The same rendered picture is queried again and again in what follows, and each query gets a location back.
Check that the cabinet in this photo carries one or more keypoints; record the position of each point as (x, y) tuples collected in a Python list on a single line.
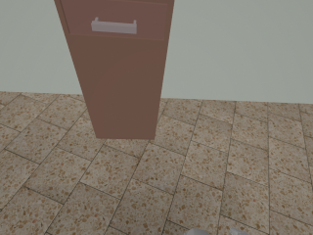
[(120, 78)]

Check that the drawer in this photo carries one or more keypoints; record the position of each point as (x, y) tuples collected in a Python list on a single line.
[(149, 16)]

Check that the handle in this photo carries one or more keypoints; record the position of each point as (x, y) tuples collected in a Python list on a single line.
[(114, 27)]

